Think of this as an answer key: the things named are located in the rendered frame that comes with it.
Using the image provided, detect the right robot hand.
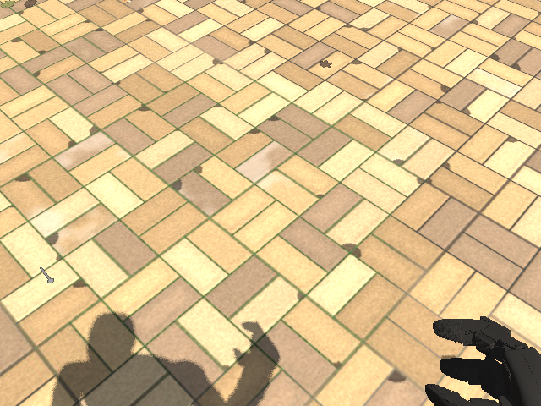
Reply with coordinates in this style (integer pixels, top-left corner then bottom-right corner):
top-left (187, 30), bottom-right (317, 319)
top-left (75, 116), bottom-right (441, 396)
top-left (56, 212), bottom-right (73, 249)
top-left (425, 316), bottom-right (541, 406)

